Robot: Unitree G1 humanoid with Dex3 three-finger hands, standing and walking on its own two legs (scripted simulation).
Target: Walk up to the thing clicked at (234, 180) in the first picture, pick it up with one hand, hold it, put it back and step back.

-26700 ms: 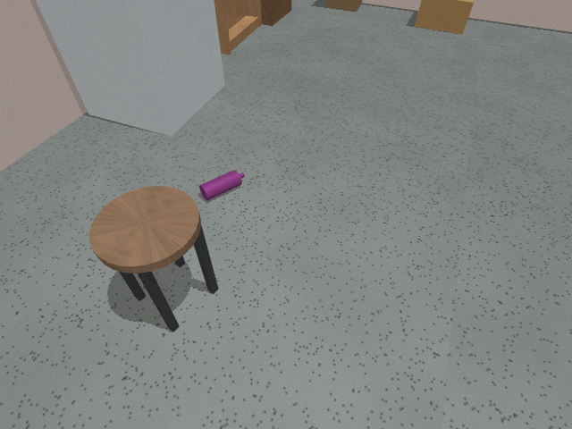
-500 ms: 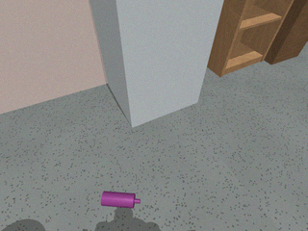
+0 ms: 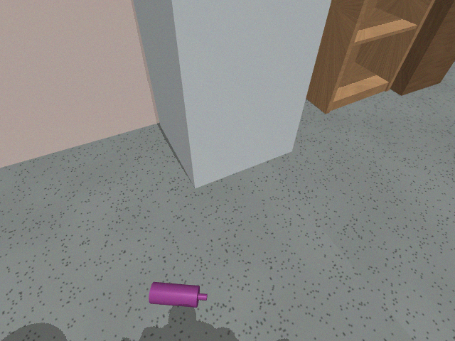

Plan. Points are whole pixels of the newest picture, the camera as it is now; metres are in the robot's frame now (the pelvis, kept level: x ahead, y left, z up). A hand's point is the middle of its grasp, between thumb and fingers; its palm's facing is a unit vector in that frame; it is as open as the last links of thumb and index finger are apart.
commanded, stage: stand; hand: left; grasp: from above
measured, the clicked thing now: (179, 294) +0.44 +0.21 -0.74
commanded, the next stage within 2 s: rise first in 0.24 s
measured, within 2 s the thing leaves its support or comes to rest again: neither
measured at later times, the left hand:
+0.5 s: hand out of the picture +0.12 +0.25 -0.16, palm faces +0.05 -0.95 -0.32, open 8.2 cm
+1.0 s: hand out of the picture +0.12 +0.26 -0.22, palm faces -0.10 -0.90 -0.42, open 13.9 cm
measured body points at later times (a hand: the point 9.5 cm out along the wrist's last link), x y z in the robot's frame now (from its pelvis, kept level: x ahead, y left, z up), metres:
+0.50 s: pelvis -0.01 +0.00 -0.01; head +0.04 +0.00 +0.44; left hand +0.12 +0.30 -0.14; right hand +0.09 -0.28 -0.14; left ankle -0.01 +0.13 -0.75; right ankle -0.01 -0.13 -0.75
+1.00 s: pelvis -0.02 +0.01 -0.07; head +0.06 +0.03 +0.37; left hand +0.13 +0.31 -0.19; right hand +0.13 -0.25 -0.17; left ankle -0.01 +0.13 -0.75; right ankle -0.01 -0.13 -0.75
